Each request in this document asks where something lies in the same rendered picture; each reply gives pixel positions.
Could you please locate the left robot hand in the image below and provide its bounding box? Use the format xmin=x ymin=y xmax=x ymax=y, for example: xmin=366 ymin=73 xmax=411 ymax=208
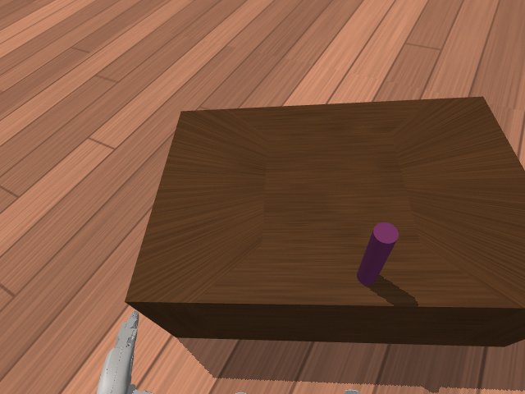
xmin=97 ymin=311 xmax=153 ymax=394

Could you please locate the can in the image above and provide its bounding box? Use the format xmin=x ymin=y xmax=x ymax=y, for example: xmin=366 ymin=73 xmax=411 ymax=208
xmin=357 ymin=222 xmax=399 ymax=286

